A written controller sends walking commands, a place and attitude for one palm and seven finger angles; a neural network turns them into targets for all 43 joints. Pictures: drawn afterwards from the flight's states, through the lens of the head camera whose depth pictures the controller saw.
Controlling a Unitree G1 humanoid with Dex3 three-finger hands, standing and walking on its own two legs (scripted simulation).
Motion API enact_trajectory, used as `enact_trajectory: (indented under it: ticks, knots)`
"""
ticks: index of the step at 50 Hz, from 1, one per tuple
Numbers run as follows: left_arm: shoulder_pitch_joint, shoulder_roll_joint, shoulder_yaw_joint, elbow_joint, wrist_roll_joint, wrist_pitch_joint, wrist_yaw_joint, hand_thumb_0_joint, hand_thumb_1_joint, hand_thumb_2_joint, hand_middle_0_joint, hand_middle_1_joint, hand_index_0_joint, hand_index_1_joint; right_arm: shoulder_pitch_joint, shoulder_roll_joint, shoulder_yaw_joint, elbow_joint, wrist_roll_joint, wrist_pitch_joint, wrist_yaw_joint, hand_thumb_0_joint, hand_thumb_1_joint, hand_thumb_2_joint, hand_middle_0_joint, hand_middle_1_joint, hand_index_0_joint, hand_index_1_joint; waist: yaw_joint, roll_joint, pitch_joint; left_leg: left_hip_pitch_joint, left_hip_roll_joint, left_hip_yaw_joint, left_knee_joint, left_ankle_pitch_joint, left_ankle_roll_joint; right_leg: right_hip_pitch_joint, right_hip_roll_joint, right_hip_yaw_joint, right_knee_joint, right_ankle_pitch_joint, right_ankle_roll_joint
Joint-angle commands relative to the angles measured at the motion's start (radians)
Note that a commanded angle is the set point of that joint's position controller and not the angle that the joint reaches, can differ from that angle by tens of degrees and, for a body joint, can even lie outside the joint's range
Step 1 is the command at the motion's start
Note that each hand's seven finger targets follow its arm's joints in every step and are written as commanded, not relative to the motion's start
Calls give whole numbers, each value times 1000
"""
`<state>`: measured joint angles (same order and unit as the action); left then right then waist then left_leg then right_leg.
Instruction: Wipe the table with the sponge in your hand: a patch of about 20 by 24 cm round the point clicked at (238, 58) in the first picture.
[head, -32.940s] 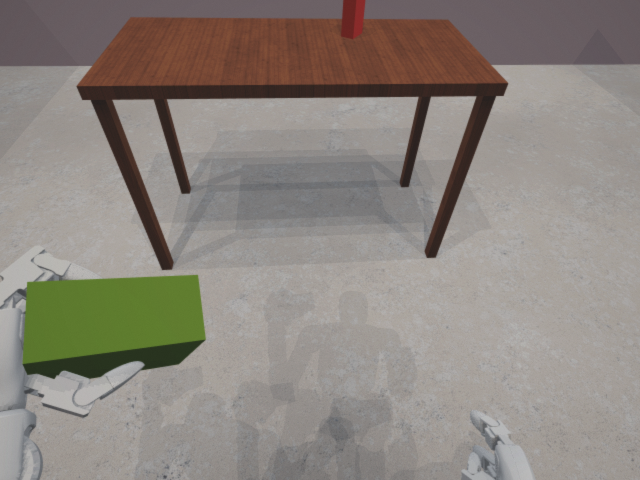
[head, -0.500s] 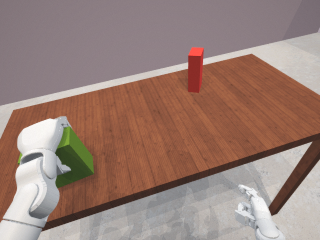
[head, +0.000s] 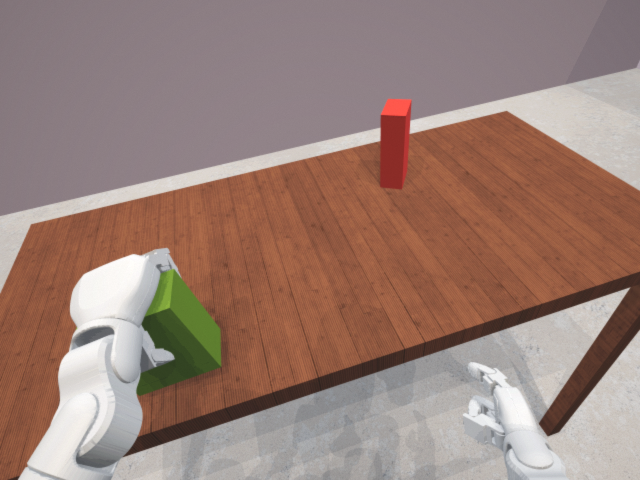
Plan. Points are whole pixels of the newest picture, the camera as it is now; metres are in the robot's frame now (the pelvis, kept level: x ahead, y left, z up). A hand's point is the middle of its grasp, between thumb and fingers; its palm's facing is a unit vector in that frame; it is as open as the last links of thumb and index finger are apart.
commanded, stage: lower the sponge onto the table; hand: left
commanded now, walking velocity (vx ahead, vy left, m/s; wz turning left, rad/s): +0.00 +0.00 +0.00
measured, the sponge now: (165, 344) +0.24 +0.25 +0.06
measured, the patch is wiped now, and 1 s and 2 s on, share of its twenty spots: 0.00 0.10 0.55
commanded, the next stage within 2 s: wipe forward along the first lane in 0.66 s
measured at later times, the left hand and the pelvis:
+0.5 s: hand (158, 324) +0.25 +0.25 +0.10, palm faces +0.01 -0.08 -1.00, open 10.2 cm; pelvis -0.01 -0.02 +0.00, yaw +0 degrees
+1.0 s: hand (148, 313) +0.26 +0.27 +0.10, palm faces +0.02 -0.05 -1.00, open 10.2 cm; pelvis +0.00 -0.02 +0.00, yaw +1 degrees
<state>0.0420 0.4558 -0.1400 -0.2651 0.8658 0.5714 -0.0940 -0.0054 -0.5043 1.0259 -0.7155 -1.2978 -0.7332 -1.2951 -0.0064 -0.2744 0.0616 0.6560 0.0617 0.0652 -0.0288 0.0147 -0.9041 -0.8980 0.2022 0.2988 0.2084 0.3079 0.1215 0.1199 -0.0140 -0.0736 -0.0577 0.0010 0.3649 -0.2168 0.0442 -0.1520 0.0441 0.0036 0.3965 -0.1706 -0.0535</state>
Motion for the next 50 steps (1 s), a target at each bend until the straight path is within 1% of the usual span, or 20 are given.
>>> enact_trajectory:
  ticks: [1,3,6,8,9,14,20,23,24,26,28,29,32,33,35,38,41,43,45,50]
  knots:
    - [-329,264,155,-186,92,-51,54,0,100,1300,-1200,-1600,-1200,-1600,-236,-78,-23,-190,-17,-51,-16,0,-900,-900,200,300,200,300,8,-77,-189,-56,32,-84,-59,193,-1,141,-19,109,-46,63,-40]
    - [-363,349,232,-210,121,-68,83,0,100,1300,-1200,-1600,-1200,-1600,-257,-77,-22,-183,-17,-56,-19,0,-900,-900,200,300,200,300,26,-26,-211,-54,30,-96,-63,180,-1,162,-6,163,-44,47,-55]
    - [-337,244,159,-129,113,-82,105,0,100,1300,-1200,-1600,-1200,-1600,-237,-63,-27,-167,-16,-64,-12,0,-900,-900,200,300,200,300,20,-38,-179,-48,26,-87,-65,192,-9,139,-11,126,-63,47,-51]
    - [-319,248,176,-131,81,-79,109,0,100,1300,-1200,-1600,-1200,-1600,-262,-62,-28,-172,-5,-76,-10,0,-900,-900,200,300,200,300,20,-36,-165,-45,27,-92,-65,160,-8,124,-7,159,-73,18,-54]
    - [-285,203,150,-103,60,-70,104,0,100,1300,-1200,-1600,-1200,-1600,-253,-61,-30,-171,-6,-80,-10,0,-900,-900,200,300,200,300,20,-51,-174,-57,25,-79,-58,168,-3,143,-20,127,-68,43,-46]
    - [-278,179,105,-57,57,-28,62,0,100,1300,-1200,-1600,-1200,-1600,-262,-76,-25,-169,0,-72,-13,0,-900,-900,200,300,200,300,-5,-93,-131,-88,22,-68,-53,119,2,107,-29,123,-81,-3,-32]
    - [-344,271,163,-26,99,-84,56,0,100,1300,-1200,-1600,-1200,-1600,-234,-73,-23,-159,-9,-76,-34,0,-900,-900,200,300,200,300,-8,-127,-151,-83,13,-69,-38,101,8,103,-33,145,-89,-56,-25]
    - [-374,322,216,-49,101,-138,83,0,100,1300,-1200,-1600,-1200,-1600,-230,-74,-28,-161,-13,-89,-47,0,-900,-900,200,300,200,300,3,-83,-173,-62,7,-72,-33,86,9,105,-26,191,-104,-83,-35]
    - [-366,275,193,-38,89,-151,91,0,100,1300,-1200,-1600,-1200,-1600,-217,-65,-31,-168,-16,-99,-49,0,-900,-900,200,300,200,300,4,-81,-205,-69,5,-61,-22,111,11,142,-36,166,-88,-38,-33]
    - [-285,233,182,37,62,-159,102,0,100,1300,-1200,-1600,-1200,-1600,-205,-71,-36,-145,-13,-98,-45,0,-900,-900,200,300,200,300,1,-81,-155,-77,9,-61,-24,125,2,116,-37,154,-94,2,-30]
    - [-267,256,209,11,54,-153,107,0,100,1300,-1200,-1600,-1200,-1600,-226,-77,-37,-152,-7,-100,-40,0,-900,-900,200,300,200,300,8,-62,-149,-74,10,-66,-25,120,-2,103,-32,185,-97,-9,-37]
    - [-261,220,182,7,52,-146,107,0,100,1300,-1200,-1600,-1200,-1600,-217,-77,-42,-154,-9,-101,-38,0,-900,-900,200,300,200,300,6,-49,-180,-79,9,-55,-18,135,1,128,-39,155,-81,22,-33]
    - [-195,228,189,-24,50,-139,108,0,100,1300,-1200,-1600,-1200,-1600,-213,-85,-49,-158,-13,-97,-28,0,-900,-900,200,300,200,300,10,-64,-198,-83,9,-55,-8,189,1,157,-47,153,-55,128,-27]
    - [-173,274,231,-37,54,-135,109,0,100,1300,-1200,-1600,-1200,-1600,-227,-87,-48,-160,-13,-102,-29,0,-900,-900,200,300,200,300,16,-86,-192,-81,8,-62,-3,184,2,150,-39,183,-56,114,-33]
    - [-151,251,212,-27,55,-136,108,0,100,1300,-1200,-1600,-1200,-1600,-208,-82,-49,-160,-13,-98,-27,0,-900,-900,200,300,200,300,8,-121,-178,-93,8,-54,3,186,6,141,-46,156,-53,121,-21]
    - [-163,255,213,-17,47,-135,105,0,100,1300,-1200,-1600,-1200,-1600,-224,-87,-49,-164,-10,-97,-37,0,-900,-900,200,300,200,300,1,-129,-124,-92,9,-56,2,133,8,90,-40,185,-81,30,-22]
    - [-244,243,188,75,52,-134,107,0,100,1300,-1200,-1600,-1200,-1600,-199,-92,-47,-143,-8,-89,-50,0,-900,-900,200,300,200,300,-20,-133,-97,-110,10,-47,-2,96,6,61,-44,153,-92,-11,-14]
    - [-274,296,220,90,59,-136,107,0,100,1300,-1200,-1600,-1200,-1600,-211,-97,-47,-139,-4,-92,-58,0,-900,-900,200,300,200,300,-17,-112,-98,-103,5,-50,-1,73,6,46,-38,186,-106,-63,-19]
    - [-334,239,162,155,64,-137,101,0,100,1300,-1200,-1600,-1200,-1600,-193,-90,-42,-133,1,-93,-63,0,-900,-900,200,300,200,300,-33,-119,-95,-114,7,-46,-11,59,6,35,-43,143,-105,-82,-13]
    - [-399,231,147,225,60,-168,87,0,100,1300,-1200,-1600,-1200,-1600,-171,-94,-43,-129,5,-102,-73,0,-900,-900,200,300,200,300,-39,-126,-151,-118,8,-48,-11,57,9,57,-43,122,-91,-57,-9]
